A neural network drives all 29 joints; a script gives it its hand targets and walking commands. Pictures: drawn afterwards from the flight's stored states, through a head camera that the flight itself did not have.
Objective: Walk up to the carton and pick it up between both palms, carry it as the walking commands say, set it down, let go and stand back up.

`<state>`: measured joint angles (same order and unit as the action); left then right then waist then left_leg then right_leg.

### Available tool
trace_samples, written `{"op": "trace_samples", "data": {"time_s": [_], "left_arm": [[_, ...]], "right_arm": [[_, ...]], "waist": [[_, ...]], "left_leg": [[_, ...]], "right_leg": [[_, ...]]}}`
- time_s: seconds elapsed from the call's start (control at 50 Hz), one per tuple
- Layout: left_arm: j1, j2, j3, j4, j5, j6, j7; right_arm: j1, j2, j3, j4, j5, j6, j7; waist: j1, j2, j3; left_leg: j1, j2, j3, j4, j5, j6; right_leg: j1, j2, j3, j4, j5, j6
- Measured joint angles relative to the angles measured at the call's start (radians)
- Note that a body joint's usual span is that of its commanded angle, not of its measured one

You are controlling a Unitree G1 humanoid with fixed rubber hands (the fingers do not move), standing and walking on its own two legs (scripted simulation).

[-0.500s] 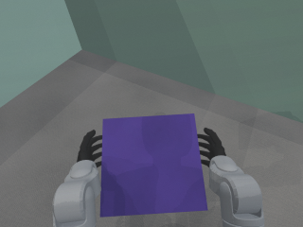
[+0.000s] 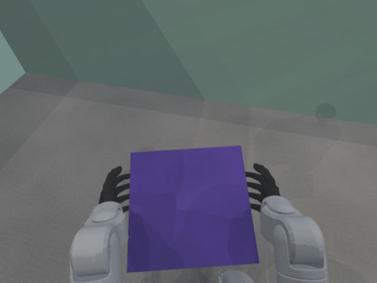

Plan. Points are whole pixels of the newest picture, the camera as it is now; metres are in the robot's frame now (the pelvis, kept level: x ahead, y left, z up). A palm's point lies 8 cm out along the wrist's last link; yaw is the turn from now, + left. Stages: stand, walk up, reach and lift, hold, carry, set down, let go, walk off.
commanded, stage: carry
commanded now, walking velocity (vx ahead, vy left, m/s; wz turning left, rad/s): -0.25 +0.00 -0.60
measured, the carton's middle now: (190, 209) +0.29 +0.02 -0.02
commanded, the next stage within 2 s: none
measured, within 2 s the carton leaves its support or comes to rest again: neither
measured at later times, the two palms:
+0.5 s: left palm out of the picture +0.10 +0.01 +0.10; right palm out of the picture +0.00 -0.26 +0.10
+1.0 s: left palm out of the picture -0.03 +0.07 +0.11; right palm out of the picture -0.11 -0.21 +0.10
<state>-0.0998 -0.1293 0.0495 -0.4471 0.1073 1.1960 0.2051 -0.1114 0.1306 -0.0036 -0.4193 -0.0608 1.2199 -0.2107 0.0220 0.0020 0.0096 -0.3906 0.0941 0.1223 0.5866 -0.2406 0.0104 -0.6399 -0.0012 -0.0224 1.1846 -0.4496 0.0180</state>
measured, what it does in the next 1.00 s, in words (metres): walks backwards, turning right: right foot, then left foot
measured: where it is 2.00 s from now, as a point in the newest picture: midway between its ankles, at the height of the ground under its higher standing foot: outside the picture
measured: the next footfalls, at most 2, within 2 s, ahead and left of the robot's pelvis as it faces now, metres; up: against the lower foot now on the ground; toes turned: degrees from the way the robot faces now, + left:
right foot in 0.18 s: -0.09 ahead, -0.17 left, +0.00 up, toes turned -12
left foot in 0.62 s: -0.23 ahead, +0.10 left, +0.00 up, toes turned -23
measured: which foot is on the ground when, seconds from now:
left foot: down 0.00-0.20, up 0.22-0.60, down 0.62-1.00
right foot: up 0.00-0.16, down 0.18-0.66, up 0.68-0.94, down 0.96-1.00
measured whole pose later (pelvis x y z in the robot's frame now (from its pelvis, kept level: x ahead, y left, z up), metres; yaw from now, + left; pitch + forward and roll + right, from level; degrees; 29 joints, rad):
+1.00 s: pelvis -0.32 +0.00 +0.00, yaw -16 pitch +3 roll +0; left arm -0.16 -0.14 0.00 -0.41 0.10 1.24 0.24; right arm -0.13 0.13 -0.03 -0.40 -0.11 1.24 -0.23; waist 0.03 0.02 -0.10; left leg -0.36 0.07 0.09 0.55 -0.24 -0.01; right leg -0.25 0.00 0.00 0.49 -0.29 0.01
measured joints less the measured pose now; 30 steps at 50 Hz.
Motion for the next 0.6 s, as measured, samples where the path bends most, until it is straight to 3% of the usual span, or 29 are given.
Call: {"op": "trace_samples", "data": {"time_s": [0.08,0.14,0.18,0.2,0.22,0.26,0.28,0.36,0.42,0.48,0.6], "left_arm": [[-0.005,0.0,-0.011,-0.026,-0.024,0.015,0.03],[-0.044,-0.003,-0.018,-0.06,-0.033,0.015,0.036],[-0.076,-0.007,-0.019,-0.055,-0.031,0.013,0.032],[-0.083,-0.009,-0.025,-0.04,-0.03,0.007,0.03],[-0.083,-0.01,-0.033,-0.02,-0.028,0.005,0.025],[-0.065,-0.007,-0.051,0.028,-0.018,0.014,0.01],[-0.05,-0.004,-0.054,0.047,-0.013,0.021,0.004],[-0.029,-0.003,-0.056,0.059,-0.002,0.035,0.001],[-0.041,-0.004,-0.037,0.036,0.01,0.0,-0.008],[-0.057,-0.006,-0.02,0.019,0.018,-0.013,-0.012],[-0.052,-0.005,0.007,0.041,0.027,0.011,-0.004]], "right_arm": [[0.001,0.0,0.007,-0.009,-0.019,-0.003,-0.002],[-0.028,0.002,0.002,-0.034,-0.044,-0.023,-0.014],[-0.046,0.004,-0.012,-0.045,-0.057,-0.024,-0.016],[-0.052,0.004,-0.026,-0.047,-0.057,-0.022,-0.017],[-0.044,0.003,-0.038,-0.045,-0.056,-0.02,-0.014],[-0.006,0.0,-0.044,-0.029,-0.051,-0.004,-0.015],[0.008,-0.001,-0.042,-0.017,-0.045,0.01,-0.018],[0.018,-0.002,-0.038,-0.018,-0.006,0.041,-0.05],[-0.003,-0.001,-0.011,-0.066,0.028,0.034,-0.109],[-0.04,0.003,-0.007,-0.058,0.033,0.018,-0.121],[-0.098,0.011,-0.038,0.04,0.006,0.031,-0.038]], "waist": [[0.059,-0.004,-0.016],[0.073,-0.001,-0.005],[0.077,-0.002,-0.003],[0.068,0.029,0.006],[0.051,0.045,0.011],[0.019,0.015,-0.003],[0.002,-0.001,-0.01],[-0.078,-0.016,0.0],[-0.12,-0.001,0.007],[-0.125,0.002,-0.014],[-0.075,-0.048,-0.072]], "left_leg": [[-0.025,0.046,0.034,-0.022,0.053,-0.014],[-0.063,0.084,0.059,-0.004,0.083,-0.027],[-0.092,0.105,0.079,0.02,0.101,-0.039],[-0.105,0.132,0.073,0.036,0.106,-0.048],[-0.12,0.128,0.047,0.073,0.017,-0.061],[-0.165,0.057,-0.008,0.23,-0.209,-0.072],[-0.188,0.024,-0.03,0.328,-0.252,-0.075],[-0.213,-0.05,-0.08,0.546,-0.199,-0.085],[-0.173,-0.055,-0.087,0.524,-0.163,-0.101],[-0.108,-0.059,-0.087,0.435,-0.182,-0.114],[0.087,-0.092,-0.063,0.109,-0.272,-0.091]], "right_leg": [[0.137,-0.033,-0.01,-0.108,-0.013,0.011],[0.263,-0.046,-0.029,-0.333,-0.037,0.019],[0.345,-0.048,-0.035,-0.535,0.046,0.02],[0.343,-0.024,-0.039,-0.558,0.1,0.011],[0.33,-0.014,-0.037,-0.544,0.113,-0.001],[0.294,-0.035,-0.007,-0.528,0.119,-0.02],[0.282,-0.042,0.014,-0.541,0.135,-0.025],[0.254,-0.039,0.068,-0.618,0.238,-0.029],[0.224,-0.021,0.076,-0.65,0.296,-0.031],[0.19,-0.006,0.077,-0.68,0.351,-0.037],[0.136,-0.007,0.073,-0.742,0.452,-0.032]]}}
